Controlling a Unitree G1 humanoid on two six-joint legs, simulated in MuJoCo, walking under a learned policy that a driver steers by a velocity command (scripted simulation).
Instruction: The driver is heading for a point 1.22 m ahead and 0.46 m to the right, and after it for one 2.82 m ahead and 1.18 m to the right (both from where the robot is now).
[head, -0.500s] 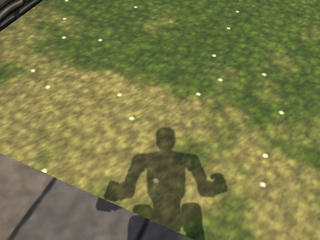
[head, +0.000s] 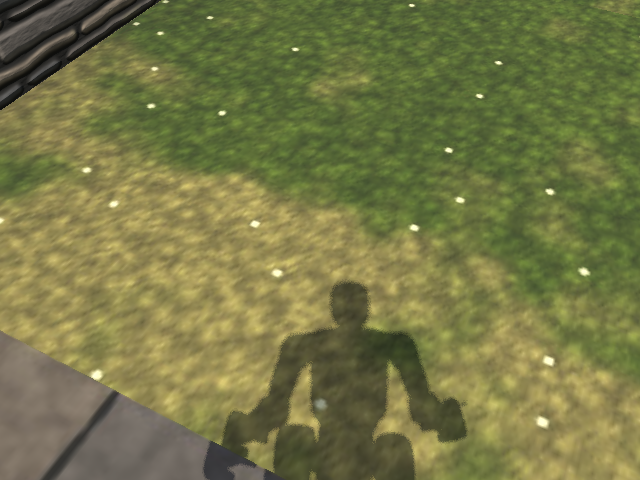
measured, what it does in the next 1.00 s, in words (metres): goes down, turning right: left foot, then right foot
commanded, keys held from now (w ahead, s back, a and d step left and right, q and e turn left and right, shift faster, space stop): w+e+shift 0.70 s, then w+shift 0.30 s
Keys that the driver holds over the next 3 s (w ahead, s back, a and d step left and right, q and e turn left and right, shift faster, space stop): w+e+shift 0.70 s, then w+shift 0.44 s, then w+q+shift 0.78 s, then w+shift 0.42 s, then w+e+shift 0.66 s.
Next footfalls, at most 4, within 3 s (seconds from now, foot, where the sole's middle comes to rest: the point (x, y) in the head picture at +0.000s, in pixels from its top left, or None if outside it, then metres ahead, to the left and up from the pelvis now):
0.06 left None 0.07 0.12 -0.78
0.46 right None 0.32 -0.11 -0.78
0.94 left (400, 407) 0.77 -0.17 -0.93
1.32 right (550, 361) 0.93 -0.58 -0.93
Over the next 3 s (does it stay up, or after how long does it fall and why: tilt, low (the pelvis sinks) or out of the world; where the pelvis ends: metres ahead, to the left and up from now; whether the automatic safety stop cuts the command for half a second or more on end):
stays up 2.31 -0.83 -0.18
